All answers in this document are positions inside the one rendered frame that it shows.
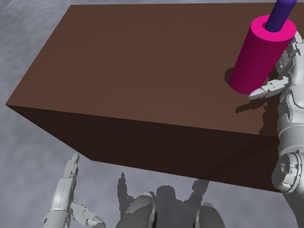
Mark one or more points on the right robot hand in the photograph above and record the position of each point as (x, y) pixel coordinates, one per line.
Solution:
(291, 71)

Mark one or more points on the left robot arm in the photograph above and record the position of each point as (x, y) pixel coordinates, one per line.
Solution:
(56, 219)

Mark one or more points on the left robot hand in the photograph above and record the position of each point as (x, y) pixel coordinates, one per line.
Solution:
(63, 197)

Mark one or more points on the bottle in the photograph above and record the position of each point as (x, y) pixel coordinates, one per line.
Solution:
(266, 40)

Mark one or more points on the right robot arm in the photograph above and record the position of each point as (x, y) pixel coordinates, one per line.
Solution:
(288, 175)

